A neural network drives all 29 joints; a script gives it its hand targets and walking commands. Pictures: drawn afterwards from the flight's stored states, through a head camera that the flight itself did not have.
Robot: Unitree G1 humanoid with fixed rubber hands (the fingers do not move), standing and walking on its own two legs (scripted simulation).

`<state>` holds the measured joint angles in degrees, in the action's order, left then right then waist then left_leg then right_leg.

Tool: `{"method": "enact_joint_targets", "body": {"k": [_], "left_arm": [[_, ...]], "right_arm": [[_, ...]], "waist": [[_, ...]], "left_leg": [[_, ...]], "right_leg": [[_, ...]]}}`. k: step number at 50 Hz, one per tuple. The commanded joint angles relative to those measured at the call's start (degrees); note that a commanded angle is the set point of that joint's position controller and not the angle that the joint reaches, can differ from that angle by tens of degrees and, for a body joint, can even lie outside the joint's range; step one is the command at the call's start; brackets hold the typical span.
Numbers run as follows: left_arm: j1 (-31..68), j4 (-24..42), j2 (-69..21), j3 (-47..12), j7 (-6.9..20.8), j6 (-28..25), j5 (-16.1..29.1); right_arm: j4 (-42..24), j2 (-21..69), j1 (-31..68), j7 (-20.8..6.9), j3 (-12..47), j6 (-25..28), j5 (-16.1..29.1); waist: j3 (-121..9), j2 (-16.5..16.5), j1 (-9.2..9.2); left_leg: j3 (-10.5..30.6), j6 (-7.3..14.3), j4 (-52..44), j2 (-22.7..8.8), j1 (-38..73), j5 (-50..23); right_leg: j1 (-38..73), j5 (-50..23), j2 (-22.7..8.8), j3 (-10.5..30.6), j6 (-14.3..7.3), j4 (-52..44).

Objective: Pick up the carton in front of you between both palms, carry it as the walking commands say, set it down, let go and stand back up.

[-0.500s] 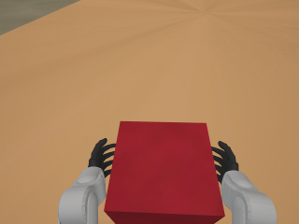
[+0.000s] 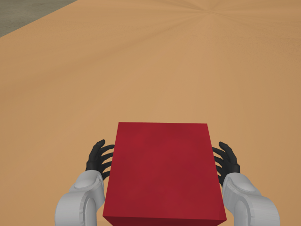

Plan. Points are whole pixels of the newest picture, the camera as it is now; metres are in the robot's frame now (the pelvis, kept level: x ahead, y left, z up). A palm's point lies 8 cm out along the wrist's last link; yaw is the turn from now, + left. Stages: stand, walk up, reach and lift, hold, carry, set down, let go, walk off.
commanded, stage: carry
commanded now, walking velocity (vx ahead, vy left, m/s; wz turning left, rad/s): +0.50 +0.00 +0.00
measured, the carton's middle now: (161, 183) +0.23 +0.00 +0.03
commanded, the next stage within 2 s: none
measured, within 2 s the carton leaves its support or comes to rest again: neither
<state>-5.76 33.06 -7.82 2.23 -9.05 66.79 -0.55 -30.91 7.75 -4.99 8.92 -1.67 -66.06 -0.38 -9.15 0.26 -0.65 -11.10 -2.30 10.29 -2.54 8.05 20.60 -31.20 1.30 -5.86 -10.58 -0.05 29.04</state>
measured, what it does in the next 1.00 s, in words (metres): walks ahead: right foot, then left foot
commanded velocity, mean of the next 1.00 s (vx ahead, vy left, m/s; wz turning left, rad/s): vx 0.05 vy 0.00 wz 0.00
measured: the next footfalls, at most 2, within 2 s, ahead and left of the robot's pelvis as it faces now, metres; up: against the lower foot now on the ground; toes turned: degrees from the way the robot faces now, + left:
right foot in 0.04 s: +0.27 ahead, -0.13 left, +0.00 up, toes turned -10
left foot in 0.46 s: +0.43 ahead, +0.08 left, +0.00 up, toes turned +11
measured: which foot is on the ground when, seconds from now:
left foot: down 0.00-0.06, up 0.08-0.44, down 0.46-1.00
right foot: up 0.00-0.02, down 0.04-1.00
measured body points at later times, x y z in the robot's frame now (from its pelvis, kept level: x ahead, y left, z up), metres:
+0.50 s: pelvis +0.29 -0.02 +0.00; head +0.27 -0.01 +0.45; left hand +0.53 +0.14 +0.09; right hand +0.53 -0.17 +0.09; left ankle +0.39 +0.08 -0.73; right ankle +0.17 -0.11 -0.73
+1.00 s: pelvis +0.36 -0.02 +0.00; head +0.35 -0.02 +0.45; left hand +0.63 +0.12 +0.04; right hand +0.62 -0.19 +0.04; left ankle +0.39 +0.08 -0.73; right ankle +0.23 -0.12 -0.73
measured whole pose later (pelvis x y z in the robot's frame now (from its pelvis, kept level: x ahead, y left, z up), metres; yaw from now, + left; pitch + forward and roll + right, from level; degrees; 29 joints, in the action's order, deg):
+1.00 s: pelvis +0.36 -0.02 +0.00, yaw -2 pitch +4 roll +1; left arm -0.5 13.5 -7.3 3.2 -3.6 54.8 -7.5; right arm -12.4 7.3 0.4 4.5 -3.1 -55.2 -7.4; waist -6.3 1.2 -0.2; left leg -13.1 1.8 32.9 -3.6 -21.6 14.5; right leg -5.5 26.4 -3.6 -6.7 1.0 28.7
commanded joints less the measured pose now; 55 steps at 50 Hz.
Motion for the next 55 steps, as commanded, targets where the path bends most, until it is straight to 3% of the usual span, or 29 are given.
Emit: {"method": "enact_joint_targets", "body": {"k": [1,2,3,4,5,7,8,10,16,19,22,23,24,25,26,27,28,30,32,34,39,47,55], "left_arm": [[17.14,2.21,-31.38,-28.82,0.03,-0.48,8.95],[16.3,1.84,-31.68,-28.42,0.14,-0.59,8.89],[17.44,2.4,-31.57,-28.1,0.27,-0.83,8.66],[15.6,1.22,-33.95,-28.9,0.69,-1.19,9.48],[16.45,2.5,-36.44,-29.43,1.51,-1.73,10.14],[18.88,3.25,-41.96,-31.42,3.24,-3.45,10.67],[19.42,3.58,-43.48,-32.21,3.95,-4.2,10.74],[18.93,2.95,-44.75,-33.17,5.26,-5.23,10.82],[14.25,2.66,-40.82,-32.72,5.97,-6.04,10.36],[13.87,4.1,-38.06,-31.62,4.59,-5.31,9.76],[14.42,4.61,-35.1,-30.44,2.86,-3.69,8.75],[14.62,4.49,-33.65,-30.03,2.29,-3.03,8.42],[14.59,3.96,-32.13,-29.62,1.66,-2.35,7.98],[14.87,4.69,-31.19,-29.92,1.11,-1.55,7.97],[14.78,5.9,-30.28,-30.2,0.98,-0.86,8.51],[16.17,6.54,-30.95,-31.02,1.14,-0.42,8.97],[17.62,6.09,-32.75,-31.88,1.45,-0.34,9.23],[18.87,4.56,-35.82,-32.91,2.38,-0.75,9.36],[19.24,2.94,-37.55,-33.57,3.57,-1.37,8.88],[20.29,0.93,-37.14,-33.33,4.93,-1.87,8.04],[19.47,-5.68,-32.6,-30.14,7.48,-4.92,5.69],[23.02,-13.33,-31.57,-27.38,10.1,-12.54,2.92],[28.23,-23.85,-30.77,-23.46,12.57,-20.95,0.23]], "right_arm": [[-5.27,31.18,18.63,0.02,28.88,0.07,8.86],[-5.57,31.17,18.84,0.06,29.31,0.01,9.04],[-7.65,31.7,18.62,0.03,30.62,-0.08,9.45],[-8.92,32.48,19.57,-0.43,31.25,-0.04,9.89],[-7.68,36.21,20.23,-0.9,32.62,0.45,10.28],[-6.42,42.0,20.94,-2.38,33.52,1.99,10.21],[-5.72,43.94,20.2,-2.9,33.73,2.71,9.78],[-4.5,45.81,18.8,-3.42,33.99,4.13,8.38],[-5.24,43.63,14.81,-2.7,34.15,4.96,6.82],[-7.87,40.41,16.6,-2.26,34.27,3.89,8.32],[-8.11,36.05,16.14,-1.79,32.86,2.27,9.04],[-8.0,34.35,15.94,-1.58,32.0,1.69,9.02],[-7.57,32.26,15.53,-1.29,30.88,1.05,8.94],[-6.78,31.25,15.76,-0.99,30.17,0.68,8.72],[-5.23,31.5,14.2,-0.86,29.67,0.45,9.17],[-4.43,32.72,13.77,-1.0,29.36,0.42,9.47],[-4.48,34.33,14.91,-1.34,29.38,0.47,9.54],[-4.27,36.75,16.85,-2.45,29.96,0.77,9.37],[-3.39,38.19,18.16,-3.8,30.72,1.31,8.67],[-1.5,38.15,19.67,-5.16,31.57,1.82,8.48],[3.63,33.06,20.88,-7.58,30.31,4.58,6.78],[10.89,32.09,23.65,-9.99,28.07,11.86,3.69],[21.8,31.31,28.47,-12.26,23.64,20.33,0.5]], "waist": [[-0.63,-7.68,1.46],[-5.44,-2.62,2.39],[-12.75,12.27,2.74],[-13.1,21.04,2.4],[-12.09,15.59,1.87],[-11.0,5.02,1.6],[-10.53,4.34,1.27],[-10.01,5.95,1.13],[-6.01,9.71,1.0],[-4.28,9.75,1.45],[-2.67,6.53,0.9],[-2.17,4.59,0.73],[-3.88,2.07,0.92],[-7.68,-5.57,0.72],[-11.44,-10.68,0.0],[-12.14,-12.16,0.02],[-12.03,-11.11,0.26],[-11.6,-8.37,0.79],[-11.31,-5.27,0.71],[-10.55,-1.41,0.49],[-10.52,0.88,0.58],[-9.21,1.62,0.59],[-7.9,1.49,0.61]], "left_leg": [[-2.55,5.17,14.6,-9.54,-7.12,-38.31],[-2.8,3.85,27.95,-7.11,-14.83,-33.05],[-0.93,0.35,48.13,-1.69,-32.76,-19.13],[4.17,-0.01,59.03,4.07,-43.16,5.79],[10.38,1.84,65.29,-0.04,-45.3,5.53],[11.01,3.73,62.86,-4.39,-44.22,0.26],[11.24,3.51,57.83,-5.77,-41.58,-2.59],[8.12,2.56,51.49,-4.65,-38.43,-4.87],[2.39,0.77,29.01,-1.24,-35.95,-11.93],[1.14,0.98,22.61,-0.27,-33.33,-18.03],[-0.95,1.24,12.28,0.09,-24.77,-26.66],[-0.58,1.28,8.64,-0.71,-19.97,-31.06],[3.5,1.66,10.86,-5.86,-11.99,-43.93],[10.47,6.28,16.15,-12.78,-3.09,-64.39],[16.36,11.63,15.59,-16.93,0.61,-65.16],[18.29,12.91,12.49,-17.84,-2.33,-60.07],[17.59,12.23,11.01,-16.69,-3.46,-55.19],[12.42,8.3,11.31,-13.05,-7.14,-44.02],[7.61,5.31,13.34,-9.66,-10.48,-36.49],[6.54,5.24,16.52,-8.6,-12.12,-41.62],[5.47,6.14,21.59,-8.05,-13.5,-46.59],[4.02,5.54,23.13,-6.94,-15.53,-38.36],[3.69,5.06,22.13,-6.99,-15.92,-33.61]], "right_leg": [[16.15,6.05,5.28,-5.66,-1.47,-3.28],[28.93,9.71,2.88,-1.22,-1.41,-3.23],[44.57,20.4,-14.39,25.79,-8.55,-8.54],[46.6,12.98,-19.51,41.49,-11.93,-17.58],[44.41,3.5,-18.51,34.66,-10.83,-15.82],[36.28,-9.08,-15.45,22.47,-7.97,-13.25],[32.6,-10.64,-14.19,17.57,-6.29,-14.31],[30.12,-15.42,-12.28,10.91,-5.11,-15.47],[30.12,-26.05,-8.02,0.66,-5.17,-14.2],[29.81,-25.9,-7.79,-0.49,-4.77,-12.61],[27.03,-18.59,-6.13,-1.89,-2.65,-5.76],[24.62,-15.37,-5.01,-1.72,-1.26,-2.65],[19.79,-7.9,-3.99,-1.27,0.37,0.89],[14.84,7.1,-1.6,1.51,2.27,5.58],[11.61,20.08,0.19,3.36,3.05,7.75],[12.83,25.65,0.64,3.98,3.01,7.78],[13.66,28.71,0.83,5.1,2.6,3.98],[19.14,20.58,0.29,4.99,2.69,-7.55],[21.93,10.26,-2.29,6.06,2.65,-8.05],[23.35,-0.93,-3.42,5.76,2.58,-4.58],[22.96,-11.2,-3.3,5.4,2.06,-2.01],[23.22,-17.01,-3.83,5.82,1.07,-1.47],[22.91,-12.67,-3.61,5.69,0.37,-2.33]]}}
